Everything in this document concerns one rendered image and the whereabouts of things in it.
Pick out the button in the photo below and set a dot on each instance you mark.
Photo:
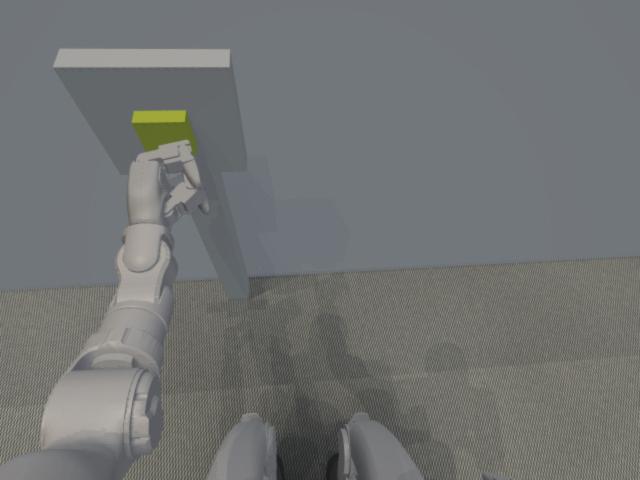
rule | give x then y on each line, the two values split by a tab
156	128

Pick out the panel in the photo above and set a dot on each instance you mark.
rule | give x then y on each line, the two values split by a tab
108	85

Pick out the robot left hand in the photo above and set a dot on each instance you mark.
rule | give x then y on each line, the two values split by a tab
148	187

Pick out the robot left upper arm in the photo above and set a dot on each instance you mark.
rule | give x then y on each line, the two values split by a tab
97	424

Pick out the right robot thigh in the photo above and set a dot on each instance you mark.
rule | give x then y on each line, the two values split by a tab
369	451

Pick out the left robot forearm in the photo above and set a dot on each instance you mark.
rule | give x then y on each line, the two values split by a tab
136	323

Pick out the robot right shin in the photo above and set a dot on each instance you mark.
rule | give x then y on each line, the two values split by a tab
355	417

